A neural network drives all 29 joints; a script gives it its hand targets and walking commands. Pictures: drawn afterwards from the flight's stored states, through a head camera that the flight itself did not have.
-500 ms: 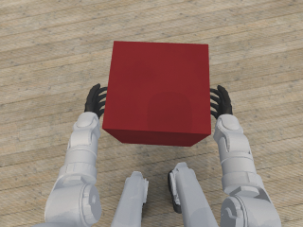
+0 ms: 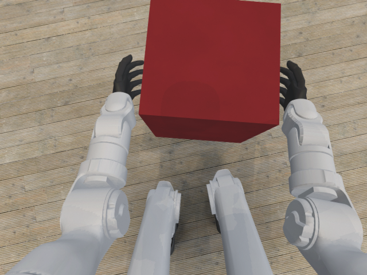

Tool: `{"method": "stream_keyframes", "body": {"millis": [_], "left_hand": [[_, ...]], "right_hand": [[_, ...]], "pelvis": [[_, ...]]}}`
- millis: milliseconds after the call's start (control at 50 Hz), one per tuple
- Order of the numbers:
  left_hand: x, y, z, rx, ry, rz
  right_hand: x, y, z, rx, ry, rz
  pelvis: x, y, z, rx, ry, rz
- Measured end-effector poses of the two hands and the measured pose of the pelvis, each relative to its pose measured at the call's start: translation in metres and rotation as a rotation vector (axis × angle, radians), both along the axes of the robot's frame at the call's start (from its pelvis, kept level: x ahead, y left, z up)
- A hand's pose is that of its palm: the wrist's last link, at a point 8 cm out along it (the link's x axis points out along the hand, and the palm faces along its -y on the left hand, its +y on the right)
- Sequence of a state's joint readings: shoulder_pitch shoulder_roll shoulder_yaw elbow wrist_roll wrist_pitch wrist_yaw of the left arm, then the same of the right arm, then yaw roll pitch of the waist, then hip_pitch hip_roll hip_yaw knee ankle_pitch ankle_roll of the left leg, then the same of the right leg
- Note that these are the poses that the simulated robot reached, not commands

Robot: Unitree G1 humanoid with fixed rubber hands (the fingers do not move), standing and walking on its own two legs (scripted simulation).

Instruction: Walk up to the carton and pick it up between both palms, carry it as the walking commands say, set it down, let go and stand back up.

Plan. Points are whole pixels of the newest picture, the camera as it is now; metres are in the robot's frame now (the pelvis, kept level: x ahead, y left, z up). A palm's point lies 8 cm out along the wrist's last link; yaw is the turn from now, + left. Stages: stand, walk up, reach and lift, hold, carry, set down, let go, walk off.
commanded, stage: set down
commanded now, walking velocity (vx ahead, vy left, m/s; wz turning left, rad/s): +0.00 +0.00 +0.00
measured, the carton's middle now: (205, 84) +0.53 -0.07 -0.19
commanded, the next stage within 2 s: none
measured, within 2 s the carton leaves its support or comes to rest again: rests again in 1.40 s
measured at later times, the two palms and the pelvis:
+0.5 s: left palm (138, 98) +0.50 +0.10 -0.18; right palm (279, 100) +0.47 -0.25 -0.18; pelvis -0.03 -0.02 -0.07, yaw +2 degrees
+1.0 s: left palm (143, 103) +0.53 +0.11 -0.29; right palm (261, 106) +0.48 -0.25 -0.28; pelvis -0.04 -0.02 -0.12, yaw +1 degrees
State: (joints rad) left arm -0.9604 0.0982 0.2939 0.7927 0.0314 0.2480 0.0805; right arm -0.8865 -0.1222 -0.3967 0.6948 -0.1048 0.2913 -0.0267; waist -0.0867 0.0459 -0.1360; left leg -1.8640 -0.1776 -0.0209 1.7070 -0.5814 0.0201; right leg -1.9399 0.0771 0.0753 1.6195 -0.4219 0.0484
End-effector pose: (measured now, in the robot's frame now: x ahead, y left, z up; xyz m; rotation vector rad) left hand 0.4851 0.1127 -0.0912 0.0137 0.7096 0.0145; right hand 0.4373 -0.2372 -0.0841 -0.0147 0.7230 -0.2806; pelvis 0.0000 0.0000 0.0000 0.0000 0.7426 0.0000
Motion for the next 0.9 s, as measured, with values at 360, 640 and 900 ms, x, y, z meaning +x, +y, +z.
{"method": "stream_keyframes", "body": {"millis": [360, 640, 900], "left_hand": [[0.007, -0.015, -0.064, 0.007, -0.008, 0.010], [0.023, -0.010, -0.117, 0.055, 0.026, 0.014], [0.039, -0.009, -0.174, 0.025, -0.010, -0.004]], "right_hand": [[0.014, -0.016, -0.061, 0.030, -0.013, -0.006], [0.030, -0.011, -0.132, 0.058, 0.024, 0.019], [0.040, -0.009, -0.181, 0.036, -0.011, 0.001]], "pelvis": [[-0.020, -0.009, -0.052, 0.011, 0.022, 0.007], [-0.024, -0.029, -0.088, 0.045, 0.035, 0.001], [-0.033, -0.022, -0.112, 0.020, -0.114, 0.005]]}}
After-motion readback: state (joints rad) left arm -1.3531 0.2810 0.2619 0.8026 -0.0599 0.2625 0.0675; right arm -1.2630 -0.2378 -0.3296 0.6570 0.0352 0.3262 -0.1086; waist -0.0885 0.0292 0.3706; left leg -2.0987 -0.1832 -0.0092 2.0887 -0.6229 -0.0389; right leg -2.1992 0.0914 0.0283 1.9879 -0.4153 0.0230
